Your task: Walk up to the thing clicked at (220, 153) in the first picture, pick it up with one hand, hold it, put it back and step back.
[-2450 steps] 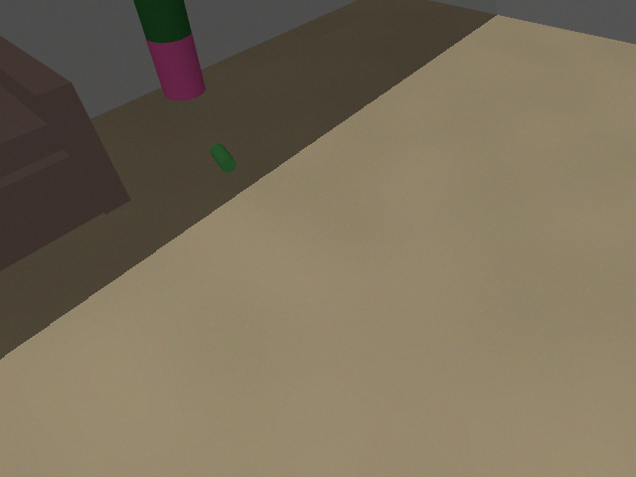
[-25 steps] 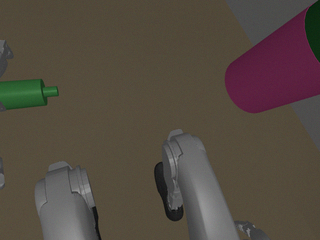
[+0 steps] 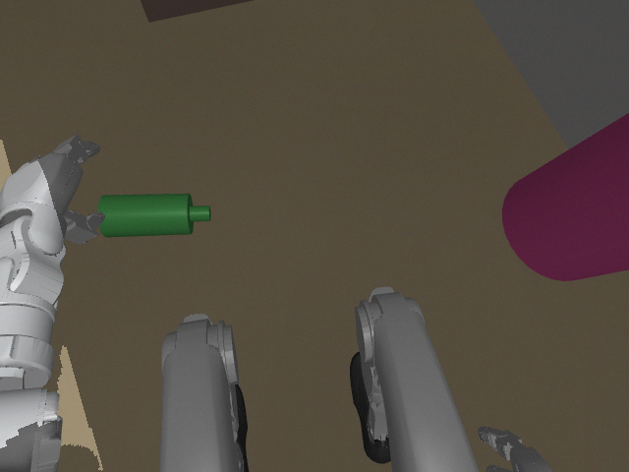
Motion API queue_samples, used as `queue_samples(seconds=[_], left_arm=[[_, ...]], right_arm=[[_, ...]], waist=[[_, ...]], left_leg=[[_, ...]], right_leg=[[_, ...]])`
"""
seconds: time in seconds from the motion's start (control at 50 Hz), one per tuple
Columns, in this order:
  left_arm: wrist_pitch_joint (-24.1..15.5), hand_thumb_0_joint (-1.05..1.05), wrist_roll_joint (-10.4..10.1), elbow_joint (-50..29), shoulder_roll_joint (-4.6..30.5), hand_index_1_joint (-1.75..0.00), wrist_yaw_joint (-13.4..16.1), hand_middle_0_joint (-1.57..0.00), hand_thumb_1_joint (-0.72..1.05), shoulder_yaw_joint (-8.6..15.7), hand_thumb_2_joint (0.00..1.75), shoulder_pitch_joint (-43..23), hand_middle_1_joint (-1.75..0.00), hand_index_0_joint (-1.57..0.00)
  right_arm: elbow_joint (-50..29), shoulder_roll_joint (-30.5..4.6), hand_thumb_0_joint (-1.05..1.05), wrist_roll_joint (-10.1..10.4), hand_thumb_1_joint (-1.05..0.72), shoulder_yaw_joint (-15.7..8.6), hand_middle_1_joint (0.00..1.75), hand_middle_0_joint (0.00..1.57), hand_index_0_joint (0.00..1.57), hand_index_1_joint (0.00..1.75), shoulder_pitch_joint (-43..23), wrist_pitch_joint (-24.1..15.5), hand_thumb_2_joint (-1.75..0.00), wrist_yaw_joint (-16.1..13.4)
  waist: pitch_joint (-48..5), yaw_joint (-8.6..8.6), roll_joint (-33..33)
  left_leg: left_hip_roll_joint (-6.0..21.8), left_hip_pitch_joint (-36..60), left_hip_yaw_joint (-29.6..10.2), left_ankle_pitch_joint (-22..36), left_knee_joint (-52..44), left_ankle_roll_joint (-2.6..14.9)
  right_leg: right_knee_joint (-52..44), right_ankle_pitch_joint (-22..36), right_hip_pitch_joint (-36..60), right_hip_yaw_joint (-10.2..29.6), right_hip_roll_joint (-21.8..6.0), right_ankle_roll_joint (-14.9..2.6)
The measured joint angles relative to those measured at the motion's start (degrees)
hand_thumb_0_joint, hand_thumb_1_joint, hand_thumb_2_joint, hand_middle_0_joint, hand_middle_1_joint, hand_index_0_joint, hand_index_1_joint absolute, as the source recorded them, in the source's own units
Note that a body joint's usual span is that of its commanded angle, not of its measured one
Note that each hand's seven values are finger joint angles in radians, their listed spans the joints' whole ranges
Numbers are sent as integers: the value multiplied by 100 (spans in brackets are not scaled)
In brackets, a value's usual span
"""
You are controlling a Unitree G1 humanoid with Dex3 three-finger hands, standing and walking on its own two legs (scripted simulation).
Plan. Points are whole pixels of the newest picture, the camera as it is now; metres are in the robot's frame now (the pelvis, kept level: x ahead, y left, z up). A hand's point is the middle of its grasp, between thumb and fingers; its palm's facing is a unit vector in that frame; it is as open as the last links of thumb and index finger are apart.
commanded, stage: home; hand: left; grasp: from above
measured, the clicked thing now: (159, 214) +0.54 +0.25 -0.38
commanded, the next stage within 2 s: none
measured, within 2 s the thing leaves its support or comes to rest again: neither
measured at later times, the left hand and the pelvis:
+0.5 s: hand (61, 332) +0.29 +0.20 +0.09, palm faces +0.00 -0.94 -0.35, open 7.4 cm; pelvis +0.03 -0.02 +0.19, yaw +5 degrees
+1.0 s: hand out of the picture +0.22 +0.18 +0.25, palm faces +0.18 -0.96 -0.20, open 7.4 cm; pelvis +0.08 -0.02 +0.30, yaw +7 degrees
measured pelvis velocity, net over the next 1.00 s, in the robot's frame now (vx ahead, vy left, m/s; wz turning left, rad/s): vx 0.08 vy -0.02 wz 0.11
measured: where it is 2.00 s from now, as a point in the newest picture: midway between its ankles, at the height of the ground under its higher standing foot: (305, 442)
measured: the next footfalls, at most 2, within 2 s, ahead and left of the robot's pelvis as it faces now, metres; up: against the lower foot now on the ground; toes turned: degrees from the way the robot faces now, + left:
none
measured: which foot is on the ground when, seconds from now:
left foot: down 0.00-1.00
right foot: down 0.00-1.00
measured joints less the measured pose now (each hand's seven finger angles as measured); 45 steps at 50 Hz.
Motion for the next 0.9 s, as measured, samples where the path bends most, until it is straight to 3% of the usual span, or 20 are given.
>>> queue_samples(seconds=[0.1, 0.18, 0.4, 0.52, 0.62, 0.7, 0.9], left_arm=[[373, 1, -912, -935, -421, -39, 11, -21, 55, -164, 87, 927, -39, -21], [696, 1, -1503, -1379, -756, -34, 158, -21, 71, -314, 88, 1539, -34, -21], [1526, 1, -3120, -2229, -1605, -30, 582, -21, 87, -397, 90, 3029, -30, -21], [1903, 1, -3845, -2830, -1942, -30, 729, -21, 89, -326, 90, 3863, -30, -21], [2135, 2, -4274, -3353, -2201, -29, 805, -21, 90, -240, 90, 4566, -30, -21], [2278, 2, -4481, -3778, -2349, -29, 811, -21, 90, -205, 90, 5122, -30, -21], [2507, 1, -4598, -4883, -2474, -29, 677, -20, 90, -315, 90, 6445, -29, -21]], right_arm=[[-114, -18, 0, 114, -90, -165, 30, 20, 20, 30, -311, -94, -90, -181], [-200, 22, 0, 175, -90, -183, 30, 20, 20, 30, -559, -286, -90, -330], [-331, 310, 0, 331, -90, 36, 30, 20, 20, 30, -745, -822, -90, -719], [-321, 411, 0, 363, -90, 139, 30, 20, 20, 30, -488, -1024, -90, -932], [-244, 455, 1, 378, -90, 204, 30, 20, 20, 30, -156, -1195, -90, -1183], [-234, 458, 1, 364, -90, 211, 30, 20, 20, 30, 116, -1336, -90, -1357], [-403, 387, 1, 305, -90, 123, 30, 20, 20, 30, 516, -1645, -90, -1586]], waist=[[-132, 271, -114], [-215, 386, -173], [-260, 428, -215], [-168, 435, -216], [-112, 441, -198], [-95, 444, -170], [-179, 536, -80]], left_leg=[[50, 825, 55, 68, -711, -41], [79, 1544, 78, 147, -1314, -86], [167, 3606, 117, 385, -2941, -209], [233, 4681, 146, 545, -3827, -258], [277, 5602, 160, 695, -4593, -282], [305, 6310, 182, 814, -5171, -288], [320, 7667, 258, 1039, -6242, -262]], right_leg=[[-658, 84, 758, -21, -20, -1], [-1219, 163, 1439, -56, -38, 18], [-2739, 381, 3419, -170, -42, -60], [-3591, 538, 4464, -220, -8, -114], [-4353, 685, 5385, -270, 18, -153], [-4941, 808, 6096, -294, 36, -169], [-6049, 1054, 7468, -303, 39, -157]])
